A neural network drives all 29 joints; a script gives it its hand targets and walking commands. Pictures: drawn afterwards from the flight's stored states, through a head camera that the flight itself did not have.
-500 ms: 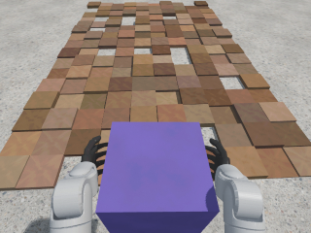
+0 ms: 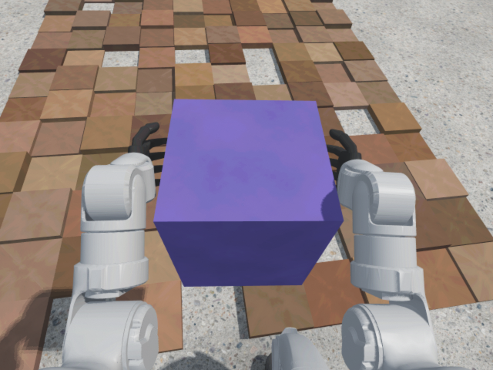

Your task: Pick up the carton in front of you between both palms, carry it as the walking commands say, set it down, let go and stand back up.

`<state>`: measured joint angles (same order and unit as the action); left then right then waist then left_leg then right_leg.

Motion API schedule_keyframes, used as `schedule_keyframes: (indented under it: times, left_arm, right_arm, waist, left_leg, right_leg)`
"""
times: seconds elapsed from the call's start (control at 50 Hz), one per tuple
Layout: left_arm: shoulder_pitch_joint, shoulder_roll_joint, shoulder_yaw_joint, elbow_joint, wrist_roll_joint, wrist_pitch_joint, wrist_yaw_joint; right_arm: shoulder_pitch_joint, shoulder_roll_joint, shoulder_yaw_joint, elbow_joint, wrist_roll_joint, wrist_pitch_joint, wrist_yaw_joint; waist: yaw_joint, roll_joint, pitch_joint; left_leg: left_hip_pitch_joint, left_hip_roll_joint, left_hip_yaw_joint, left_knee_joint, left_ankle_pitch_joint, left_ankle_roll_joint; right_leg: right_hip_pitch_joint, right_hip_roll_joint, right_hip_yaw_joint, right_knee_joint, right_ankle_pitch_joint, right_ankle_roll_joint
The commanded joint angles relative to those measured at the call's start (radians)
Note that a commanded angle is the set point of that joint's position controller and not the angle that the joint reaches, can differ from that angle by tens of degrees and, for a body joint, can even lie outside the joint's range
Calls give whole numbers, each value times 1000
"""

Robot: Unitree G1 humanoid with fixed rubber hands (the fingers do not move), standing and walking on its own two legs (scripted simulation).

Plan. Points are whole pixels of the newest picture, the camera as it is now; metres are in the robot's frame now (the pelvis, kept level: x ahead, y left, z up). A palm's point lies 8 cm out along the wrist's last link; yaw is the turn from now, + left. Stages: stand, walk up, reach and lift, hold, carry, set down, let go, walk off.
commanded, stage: carry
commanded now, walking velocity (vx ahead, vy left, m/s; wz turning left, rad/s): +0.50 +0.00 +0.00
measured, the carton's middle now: (244, 201) +0.37 -0.01 +0.04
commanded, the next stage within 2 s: none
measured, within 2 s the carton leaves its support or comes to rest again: neither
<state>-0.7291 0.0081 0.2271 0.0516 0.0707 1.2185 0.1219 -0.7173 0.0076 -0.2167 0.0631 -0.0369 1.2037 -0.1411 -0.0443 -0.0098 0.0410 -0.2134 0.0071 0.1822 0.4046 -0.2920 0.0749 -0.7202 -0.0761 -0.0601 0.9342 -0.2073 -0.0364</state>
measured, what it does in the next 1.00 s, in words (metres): walks ahead: right foot, then left foot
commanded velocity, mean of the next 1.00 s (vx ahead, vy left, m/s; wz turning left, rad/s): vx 0.50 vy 0.00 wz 0.00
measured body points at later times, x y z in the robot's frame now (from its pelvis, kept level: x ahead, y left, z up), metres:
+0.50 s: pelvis +0.38 +0.01 -0.05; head +0.46 +0.03 +0.39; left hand +0.80 +0.17 +0.10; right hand +0.79 -0.13 +0.11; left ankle +0.52 +0.05 -0.75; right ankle +0.16 -0.14 -0.66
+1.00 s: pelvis +0.70 +0.01 -0.01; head +0.72 +0.02 +0.44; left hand +1.08 +0.16 +0.15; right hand +1.08 -0.14 +0.15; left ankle +0.53 +0.05 -0.73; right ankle +0.80 -0.08 -0.69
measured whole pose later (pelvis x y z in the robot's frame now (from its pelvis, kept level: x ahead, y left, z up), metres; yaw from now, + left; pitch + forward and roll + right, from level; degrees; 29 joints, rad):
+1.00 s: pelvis +0.70 +0.01 -0.01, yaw +1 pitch +5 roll -4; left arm -0.78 -0.02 0.23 0.03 0.08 1.26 0.13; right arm -0.78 -0.03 -0.25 0.05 -0.02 1.27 -0.12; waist -0.02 0.06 -0.04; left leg -0.10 0.00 0.07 0.58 -0.39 0.09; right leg -0.71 0.03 -0.17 0.91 -0.28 -0.10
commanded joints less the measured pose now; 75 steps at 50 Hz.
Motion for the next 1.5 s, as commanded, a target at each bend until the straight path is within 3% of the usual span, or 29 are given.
schedule_keyframes:
  times: [0.0, 0.1, 0.14, 0.16, 0.18, 0.2, 0.24, 0.26, 0.3, 0.34, 0.36, 0.4, 0.44, 0.46, 0.5, 0.58, 0.72, 0.9, 0.96, 0.98, 1.0, 1.02, 1.08, 1.28, 1.34, 1.38, 1.4, 1.42, 1.48]
  left_arm:
    - [-685, -1066, -661, -42, -414, -20, -189]
    - [-781, -1038, -643, -96, -435, 13, -175]
    - [-743, -1000, -622, -129, -431, 25, -167]
    - [-739, -986, -619, -149, -429, 32, -161]
    - [-723, -978, -595, -152, -433, 47, -159]
    - [-724, -907, -584, -155, -396, 59, -151]
    - [-727, -954, -599, -258, -408, 54, -148]
    - [-805, -986, -631, -329, -444, 57, -155]
    - [-937, -1022, -697, -415, -526, 61, -182]
    - [-970, -1021, -716, -386, -568, 63, -211]
    - [-934, -1017, -718, -332, -569, 64, -224]
    - [-904, -1015, -727, -247, -552, 67, -243]
    - [-849, -984, -707, -154, -506, 75, -245]
    - [-773, -974, -643, -41, -461, 92, -233]
    - [-730, -974, -602, -54, -401, 103, -210]
    - [-823, -1063, -585, -118, -356, 61, -184]
    - [-598, -1053, -609, -41, -268, -5, -156]
    - [-717, -951, -652, -79, -351, 25, -164]
    - [-713, -938, -612, -14, -372, 59, -170]
    - [-708, -932, -594, 1, -368, 54, -172]
    - [-704, -936, -586, 7, -377, 50, -176]
    - [-727, -970, -590, 1, -406, 57, -182]
    - [-960, -1116, -660, -134, -548, 57, -208]
    - [-937, -1091, -569, 19, -545, 98, -231]
    - [-903, -1079, -529, 117, -496, 105, -232]
    - [-890, -1051, -493, 174, -467, 110, -231]
    - [-894, -1059, -467, 212, -453, 117, -226]
    - [-917, -1052, -448, 207, -440, 117, -221]
    - [-968, -1093, -442, 129, -430, 107, -201]
  right_arm:
    - [-729, 1042, 638, -89, 439, -8, 262]
    - [-864, 1019, 629, -204, 460, 35, 233]
    - [-881, 988, 621, -263, 466, 51, 217]
    - [-888, 994, 621, -277, 460, 62, 214]
    - [-882, 955, 602, -235, 448, 77, 211]
    - [-830, 981, 571, -205, 435, 90, 205]
    - [-801, 911, 539, -245, 356, 95, 196]
    - [-781, 878, 520, -252, 320, 92, 190]
    - [-753, 806, 474, -256, 231, 79, 171]
    - [-713, 764, 455, -227, 165, 72, 152]
    - [-711, 759, 463, -216, 149, 72, 151]
    - [-699, 758, 495, -188, 167, 67, 161]
    - [-660, 799, 533, -157, 238, 87, 195]
    - [-697, 801, 536, -96, 255, 95, 205]
    - [-723, 918, 587, -109, 359, 97, 241]
    - [-991, 1112, 668, -254, 501, 73, 276]
    - [-820, 1118, 684, -188, 491, 22, 286]
    - [-806, 958, 637, -144, 457, 45, 266]
    - [-791, 922, 595, -74, 432, 78, 253]
    - [-834, 942, 581, -82, 432, 88, 254]
    - [-847, 951, 567, -76, 443, 96, 257]
    - [-868, 973, 560, -62, 430, 96, 254]
    - [-873, 956, 487, -68, 355, 94, 222]
    - [-795, 864, 424, 43, 234, 124, 176]
    - [-823, 890, 424, 116, 273, 134, 199]
    - [-827, 902, 400, 166, 297, 141, 216]
    - [-856, 882, 386, 196, 294, 139, 217]
    - [-868, 906, 391, 189, 316, 135, 221]
    - [-1033, 1045, 441, 40, 423, 119, 245]
  waist:
    - [-32, 163, -442]
    - [-25, 74, -492]
    - [115, 18, -641]
    - [161, -213, -621]
    - [222, -253, -516]
    - [290, -400, -603]
    - [290, -188, -686]
    - [254, 5, -664]
    - [195, 30, -560]
    - [114, -112, -482]
    - [53, -198, -500]
    - [-150, -131, -634]
    - [-99, 148, -551]
    - [-4, 361, -790]
    - [-8, 240, -804]
    - [-16, 29, -624]
    - [-36, 143, -665]
    - [-38, 106, -419]
    - [87, 165, -501]
    - [159, 6, -659]
    - [216, -274, -709]
    - [177, -290, -698]
    - [159, 0, -561]
    - [128, -134, -511]
    - [59, -80, -535]
    - [13, 84, -578]
    - [3, 278, -608]
    - [-18, 288, -609]
    - [-13, 101, -512]
  left_leg:
    - [425, 195, -137, 8, 657, 111]
    - [434, 129, -87, 349, 1164, 49]
    - [-28, 108, -63, 637, 790, -32]
    - [-501, 3, -134, 790, -79, -48]
    - [-775, -76, -60, 937, -300, -16]
    - [-1111, -100, -167, 1181, -540, -56]
    - [-1209, -7, -372, 1293, -578, 16]
    - [-1167, 22, -302, 1129, -516, 26]
    - [-866, 18, -140, 706, -260, -17]
    - [-284, -35, -51, 238, 235, -46]
    - [-32, -89, 11, 208, 376, -47]
    - [401, -64, 30, 116, 585, -49]
    - [518, 146, -233, 190, 904, -51]
    - [679, 343, -561, 236, 1023, 79]
    - [518, 348, -763, -7, 198, 208]
    - [415, 237, -548, 22, 396, 117]
    - [625, 253, -380, 83, 925, 77]
    - [442, 185, -274, 27, 756, 144]
    - [173, 139, -108, 272, 1242, 49]
    - [-74, 53, -77, 623, 1108, -44]
    - [-371, -137, -125, 1013, 372, -102]
    - [-544, -139, -246, 1213, -131, -93]
    - [-684, -14, -307, 1087, -213, -13]
    - [-249, -26, -95, 177, 258, -38]
    - [35, -48, -27, -23, 371, -27]
    - [344, 214, -313, 112, 525, -22]
    - [528, 366, -659, 82, 552, 120]
    - [559, 380, -759, 33, 399, 188]
    - [370, 287, -572, -30, 388, 116]
  right_leg:
    - [-27, 52, -76, -126, 63, -10]
    - [242, 189, -198, -375, 66, -48]
    - [949, 67, -78, -563, 425, -77]
    - [1338, -94, 142, -453, 858, -136]
    - [1458, -136, 255, -453, 1420, -123]
    - [1792, -293, 369, -268, 1757, -251]
    - [1688, -323, 465, -276, 1090, -237]
    - [1571, -269, 397, -315, 822, -179]
    - [1209, -170, 236, -435, 734, -121]
    - [735, -22, 32, -539, 571, -47]
    - [619, -39, 27, -504, 681, -49]
    - [542, -17, -51, -108, 773, -4]
    - [281, 144, 31, 386, -333, 15]
    - [211, 159, 190, 600, -327, 13]
    - [119, 96, 169, 729, -223, 10]
    - [-5, 68, 99, 589, -217, 2]
    - [-126, 62, 4, 211, -166, -9]
    - [-166, 90, -116, 10, -133, -40]
    - [405, 187, -178, -210, -50, -109]
    - [718, 14, 202, -251, -127, -247]
    - [902, -155, 662, -462, 150, -387]
    - [983, -218, 728, -465, 382, -418]
    - [866, -182, 526, -410, 284, -262]
    - [701, -97, 105, -429, 479, -124]
    - [663, -47, 3, -198, 490, -45]
    - [358, 9, -6, 72, -60, 3]
    - [90, 113, 28, 256, -345, 37]
    - [-39, 100, 70, 355, -374, 32]
    - [-33, 36, 81, 234, -223, 23]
